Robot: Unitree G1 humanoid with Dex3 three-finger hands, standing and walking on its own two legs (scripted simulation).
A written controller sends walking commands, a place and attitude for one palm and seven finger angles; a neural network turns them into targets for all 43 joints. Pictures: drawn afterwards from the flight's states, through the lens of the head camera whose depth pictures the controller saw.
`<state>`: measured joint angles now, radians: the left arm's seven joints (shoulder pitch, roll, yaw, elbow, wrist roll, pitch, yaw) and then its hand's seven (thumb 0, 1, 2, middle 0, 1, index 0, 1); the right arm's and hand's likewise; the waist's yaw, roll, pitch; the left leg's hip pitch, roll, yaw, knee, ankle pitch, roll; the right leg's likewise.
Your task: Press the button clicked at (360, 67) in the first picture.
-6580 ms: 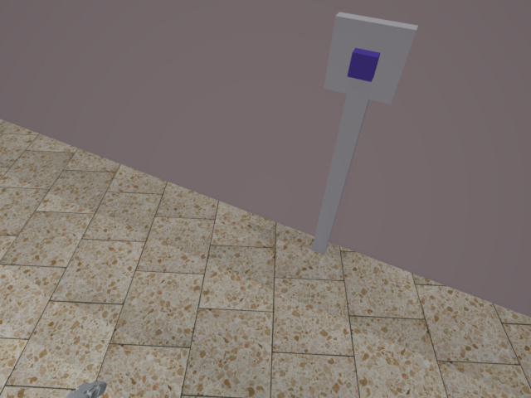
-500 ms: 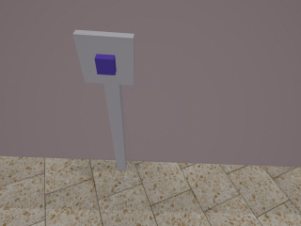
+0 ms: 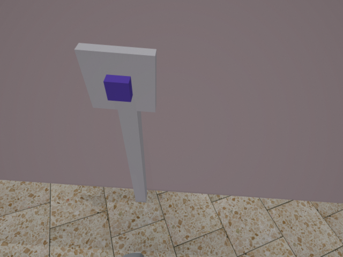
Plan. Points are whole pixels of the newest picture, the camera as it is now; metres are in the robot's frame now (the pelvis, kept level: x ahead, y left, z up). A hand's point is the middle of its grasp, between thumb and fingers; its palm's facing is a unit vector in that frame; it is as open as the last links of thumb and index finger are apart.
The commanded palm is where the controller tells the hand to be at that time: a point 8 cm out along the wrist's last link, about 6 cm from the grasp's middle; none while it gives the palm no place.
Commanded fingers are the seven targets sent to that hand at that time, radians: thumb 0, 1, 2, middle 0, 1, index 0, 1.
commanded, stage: come to a stop and stand still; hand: left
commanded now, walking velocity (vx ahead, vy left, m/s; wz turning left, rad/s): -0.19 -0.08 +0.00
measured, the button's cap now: (119, 87) +0.47 +0.17 +0.13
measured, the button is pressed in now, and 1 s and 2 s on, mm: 0 0 0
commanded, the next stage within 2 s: none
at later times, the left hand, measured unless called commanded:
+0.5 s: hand out of the picture -0.04 +0.14 -0.15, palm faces +0.06 -0.98 -0.20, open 7.4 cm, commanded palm none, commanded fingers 0.00 0.90 0.90 -0.20 -0.30 -0.20 -0.30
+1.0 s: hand out of the picture -0.03 +0.20 -0.17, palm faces +0.00 -0.97 -0.23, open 7.4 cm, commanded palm none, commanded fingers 0.00 0.90 0.90 -0.20 -0.30 -0.20 -0.30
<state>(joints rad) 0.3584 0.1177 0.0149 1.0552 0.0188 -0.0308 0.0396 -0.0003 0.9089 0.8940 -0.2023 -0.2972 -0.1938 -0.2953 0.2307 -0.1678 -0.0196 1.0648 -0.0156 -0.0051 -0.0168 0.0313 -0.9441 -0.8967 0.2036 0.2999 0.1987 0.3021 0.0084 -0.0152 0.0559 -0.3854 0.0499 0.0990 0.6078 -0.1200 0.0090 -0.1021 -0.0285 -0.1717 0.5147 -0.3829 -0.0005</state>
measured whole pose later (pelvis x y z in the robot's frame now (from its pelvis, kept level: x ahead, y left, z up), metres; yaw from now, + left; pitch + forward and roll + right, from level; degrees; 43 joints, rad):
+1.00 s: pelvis -0.03 +0.01 +0.00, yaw -1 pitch +1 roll +0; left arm 0.30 0.16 -0.01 1.09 0.02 -0.01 0.04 0.00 0.91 0.89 -0.20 -0.30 -0.19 -0.30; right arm 0.32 -0.15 0.02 1.06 -0.02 -0.01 -0.03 0.03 -0.94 -0.90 0.21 0.30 0.20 0.30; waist 0.01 0.02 0.02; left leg -0.25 -0.03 0.11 0.54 -0.30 0.06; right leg -0.22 -0.08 -0.05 0.55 -0.34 0.03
